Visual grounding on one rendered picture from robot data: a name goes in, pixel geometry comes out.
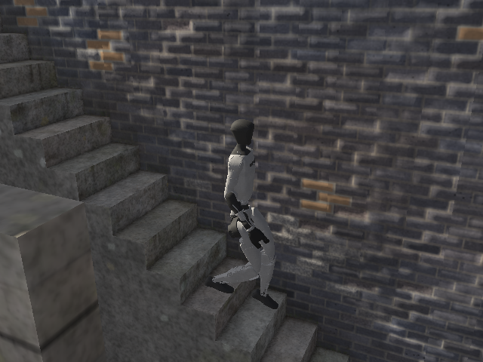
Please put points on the robot right foot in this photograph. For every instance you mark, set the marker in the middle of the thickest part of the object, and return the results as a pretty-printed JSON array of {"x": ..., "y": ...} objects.
[{"x": 221, "y": 287}]

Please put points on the robot left foot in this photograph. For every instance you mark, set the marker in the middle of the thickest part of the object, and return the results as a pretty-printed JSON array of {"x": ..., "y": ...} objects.
[{"x": 268, "y": 301}]

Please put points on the robot foot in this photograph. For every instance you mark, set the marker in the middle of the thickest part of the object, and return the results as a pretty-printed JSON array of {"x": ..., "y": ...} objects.
[
  {"x": 268, "y": 301},
  {"x": 221, "y": 287}
]

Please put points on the right robot forearm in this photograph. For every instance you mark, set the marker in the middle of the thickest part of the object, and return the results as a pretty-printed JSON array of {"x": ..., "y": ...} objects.
[{"x": 231, "y": 200}]

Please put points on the right robot hand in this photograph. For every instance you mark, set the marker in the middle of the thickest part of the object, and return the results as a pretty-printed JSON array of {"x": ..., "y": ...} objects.
[{"x": 255, "y": 236}]

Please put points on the robot right upper arm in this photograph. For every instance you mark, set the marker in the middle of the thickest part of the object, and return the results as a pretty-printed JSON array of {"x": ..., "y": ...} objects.
[{"x": 235, "y": 167}]

